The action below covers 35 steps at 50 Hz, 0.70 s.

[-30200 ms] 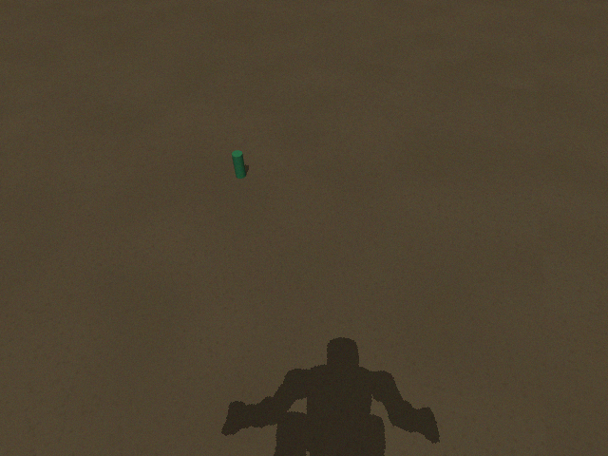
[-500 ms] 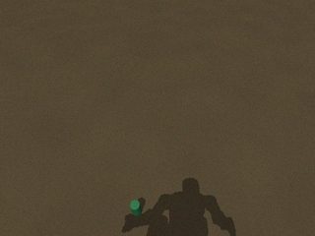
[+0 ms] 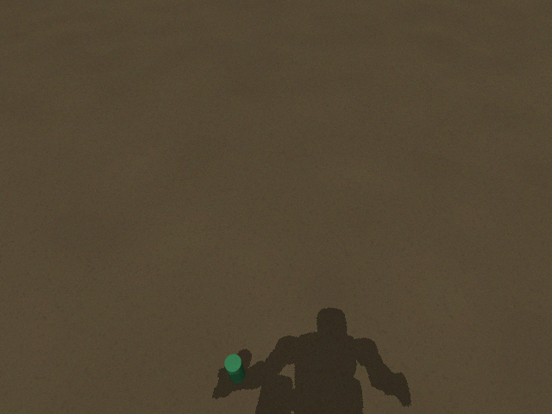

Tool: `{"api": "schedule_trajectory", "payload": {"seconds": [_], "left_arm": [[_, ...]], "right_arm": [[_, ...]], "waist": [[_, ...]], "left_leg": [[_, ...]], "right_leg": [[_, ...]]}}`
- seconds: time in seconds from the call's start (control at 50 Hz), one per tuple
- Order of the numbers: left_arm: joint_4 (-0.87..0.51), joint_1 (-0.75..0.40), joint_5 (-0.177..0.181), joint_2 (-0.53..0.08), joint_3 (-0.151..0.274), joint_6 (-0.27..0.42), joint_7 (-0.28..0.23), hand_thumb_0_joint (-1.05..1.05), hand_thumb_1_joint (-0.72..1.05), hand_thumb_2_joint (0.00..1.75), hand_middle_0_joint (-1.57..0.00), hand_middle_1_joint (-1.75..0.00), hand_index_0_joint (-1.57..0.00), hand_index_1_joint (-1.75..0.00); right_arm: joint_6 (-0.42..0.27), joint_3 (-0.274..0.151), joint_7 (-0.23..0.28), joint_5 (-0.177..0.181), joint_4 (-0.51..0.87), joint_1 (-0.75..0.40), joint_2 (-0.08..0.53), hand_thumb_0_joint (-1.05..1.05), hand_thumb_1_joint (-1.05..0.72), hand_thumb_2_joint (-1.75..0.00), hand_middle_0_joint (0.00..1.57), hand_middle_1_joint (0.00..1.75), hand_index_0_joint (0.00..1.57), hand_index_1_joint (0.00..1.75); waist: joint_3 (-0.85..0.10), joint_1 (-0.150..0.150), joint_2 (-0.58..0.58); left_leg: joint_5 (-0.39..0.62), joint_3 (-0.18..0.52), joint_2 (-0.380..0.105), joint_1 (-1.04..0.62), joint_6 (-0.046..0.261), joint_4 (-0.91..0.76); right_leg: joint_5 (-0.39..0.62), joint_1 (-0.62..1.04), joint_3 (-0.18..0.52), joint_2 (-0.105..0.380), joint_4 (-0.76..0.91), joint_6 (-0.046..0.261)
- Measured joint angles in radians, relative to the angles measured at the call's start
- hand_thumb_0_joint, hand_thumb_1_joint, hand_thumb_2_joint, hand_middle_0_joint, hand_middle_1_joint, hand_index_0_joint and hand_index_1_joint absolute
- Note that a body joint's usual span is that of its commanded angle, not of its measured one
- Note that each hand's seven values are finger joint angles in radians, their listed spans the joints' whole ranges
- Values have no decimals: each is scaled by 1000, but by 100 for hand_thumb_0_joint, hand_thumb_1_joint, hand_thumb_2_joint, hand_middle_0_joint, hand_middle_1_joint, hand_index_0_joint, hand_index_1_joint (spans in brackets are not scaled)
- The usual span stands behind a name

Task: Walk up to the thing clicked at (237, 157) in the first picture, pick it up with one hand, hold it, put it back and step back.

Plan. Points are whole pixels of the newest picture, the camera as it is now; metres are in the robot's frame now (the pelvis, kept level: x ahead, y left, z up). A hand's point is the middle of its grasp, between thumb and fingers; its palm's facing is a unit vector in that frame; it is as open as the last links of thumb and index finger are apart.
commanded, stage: stand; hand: left
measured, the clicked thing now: (235, 369) +0.36 +0.18 -0.71
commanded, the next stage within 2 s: step back in 0.38 s
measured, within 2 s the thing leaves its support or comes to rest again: neither
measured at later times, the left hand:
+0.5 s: hand out of the picture +0.09 +0.25 -0.16, palm faces +0.00 -0.93 -0.36, open 7.4 cm
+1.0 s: hand out of the picture +0.03 +0.28 -0.18, palm faces -0.11 -0.93 -0.36, open 7.4 cm
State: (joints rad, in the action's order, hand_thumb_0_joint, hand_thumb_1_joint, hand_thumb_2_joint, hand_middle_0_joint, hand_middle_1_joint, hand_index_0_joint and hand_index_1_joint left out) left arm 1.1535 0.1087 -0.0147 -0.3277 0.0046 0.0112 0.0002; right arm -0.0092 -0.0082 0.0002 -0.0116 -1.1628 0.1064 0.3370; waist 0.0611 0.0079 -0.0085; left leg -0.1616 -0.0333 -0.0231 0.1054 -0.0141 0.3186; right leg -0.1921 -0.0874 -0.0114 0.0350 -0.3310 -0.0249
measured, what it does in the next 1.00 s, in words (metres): walks backwards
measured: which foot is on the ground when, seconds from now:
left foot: down 0.00-1.00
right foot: down 0.00-0.70, up 0.72-1.00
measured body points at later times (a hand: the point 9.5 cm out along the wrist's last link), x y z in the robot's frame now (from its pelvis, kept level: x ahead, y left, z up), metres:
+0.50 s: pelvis -0.01 +0.00 -0.01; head +0.02 -0.01 +0.44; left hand +0.09 +0.30 -0.13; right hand +0.08 -0.31 -0.14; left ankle +0.01 +0.13 -0.75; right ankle -0.01 -0.13 -0.75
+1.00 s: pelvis -0.10 +0.03 -0.02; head -0.02 +0.04 +0.42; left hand +0.04 +0.33 -0.16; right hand -0.03 -0.29 -0.13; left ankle -0.04 +0.13 -0.75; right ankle -0.14 -0.12 -0.70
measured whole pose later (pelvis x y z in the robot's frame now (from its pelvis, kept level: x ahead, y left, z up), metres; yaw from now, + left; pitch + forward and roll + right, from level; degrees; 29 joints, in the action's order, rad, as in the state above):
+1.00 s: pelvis -0.10 +0.03 -0.02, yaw -4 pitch -2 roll -1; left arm 0.88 0.10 -0.01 -0.40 0.07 -0.06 -0.01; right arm 0.02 -0.04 0.02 -0.02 -0.87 0.14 0.36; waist 0.21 0.03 0.03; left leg -0.25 -0.04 -0.02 0.35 0.04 0.63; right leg -0.52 -0.37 0.12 -0.06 -0.99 -0.02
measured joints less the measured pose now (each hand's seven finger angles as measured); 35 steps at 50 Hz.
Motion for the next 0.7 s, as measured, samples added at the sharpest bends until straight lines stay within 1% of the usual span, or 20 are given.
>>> {"api": "schedule_trajectory", "payload": {"seconds": [0.38, 0.42, 0.48, 0.52, 0.56, 0.58, 0.62, 0.64, 0.66, 0.68, 0.7], "left_arm": [[-8, -3, 3, -4, 0, -1, 2, 1, 91, 90, -20, -30, -20, -30], [-27, -7, 13, -7, 12, -6, 4, 1, 91, 90, -21, -30, -20, -30], [-69, -21, 20, -22, 30, -14, 0, 1, 91, 90, -21, -30, -20, -30], [-96, -32, 19, -33, 38, -21, -1, 1, 91, 90, -21, -30, -20, -30], [-122, -44, 14, -41, 42, -31, -2, 1, 91, 90, -21, -30, -20, -30], [-135, -49, 10, -44, 43, -35, -2, 1, 91, 90, -21, -30, -20, -30], [-160, -55, -1, -52, 46, -44, -3, 1, 91, 90, -21, -30, -20, -30], [-171, -57, -5, -57, 46, -48, -3, 1, 91, 90, -21, -30, -20, -30], [-182, -60, -7, -62, 46, -52, -4, 1, 91, 90, -21, -30, -20, -30], [-194, -63, -6, -67, 44, -56, -4, 1, 91, 90, -21, -30, -20, -30], [-205, -73, -2, -73, 45, -60, -5, 1, 91, 90, -21, -30, -20, -30]], "right_arm": [[0, 1, 1, 1, 6, -7, 3, 0, -91, -89, 21, 30, 20, 30], [10, -4, -4, 7, 20, -14, 7, 0, -90, -89, 21, 30, 20, 30], [24, -15, -7, 18, 58, -32, 18, 0, -90, -89, 21, 30, 20, 30], [32, -23, -9, 20, 84, -40, 29, 0, -90, -89, 21, 30, 20, 30], [42, -31, -10, 20, 108, -43, 45, 0, -90, -89, 21, 30, 20, 30], [48, -36, -10, 19, 119, -43, 52, 0, -90, -89, 21, 30, 20, 30], [56, -45, -13, 17, 143, -36, 62, 0, -91, -89, 21, 30, 20, 30], [56, -48, -14, 18, 154, -27, 65, 0, -91, -89, 21, 30, 20, 30], [54, -50, -16, 18, 164, -16, 68, 0, -91, -89, 21, 30, 20, 30], [49, -51, -17, 16, 173, -2, 73, 0, -91, -89, 21, 30, 20, 30], [44, -55, -15, 10, 177, 7, 71, 0, -91, -89, 21, 30, 20, 30]], "waist": [[-6, 1, 1], [0, 1, 0], [37, 4, -2], [56, 6, -5], [75, 6, -8], [83, 4, -6], [92, 3, 7], [94, 5, 15], [93, 9, 21], [87, 14, 19], [92, 14, 28]], "left_leg": [[-9, -4, -7, -12, -6, -5], [-20, -3, -9, 15, -4, 29], [-43, 2, -16, 71, -2, 104], [-59, 7, -19, 112, 4, 159], [-74, 18, -15, 159, 23, 231], [-106, 26, -4, 180, 34, 283], [-213, 40, 28, 209, 52, 388], [-239, 41, 39, 209, 58, 411], [-216, 39, 44, 198, 62, 397], [-155, 42, 39, 180, 58, 350], [-180, 41, 45, 179, 49, 341]], "right_leg": [[-8, 8, 3, -7, 3, 5], [-17, -17, 4, -9, -27, 7], [-34, -65, 2, -14, -88, 13], [-44, -97, -2, -17, -127, 16], [-54, -128, -3, -16, -166, 16], [-59, -144, 1, -11, -188, 15], [-71, -178, 12, 3, -232, 10], [-77, -194, 17, 11, -252, 7], [-84, -212, 19, 17, -274, 1], [-93, -234, 18, 16, -301, -2], [-101, -261, 29, 18, -339, 13]]}}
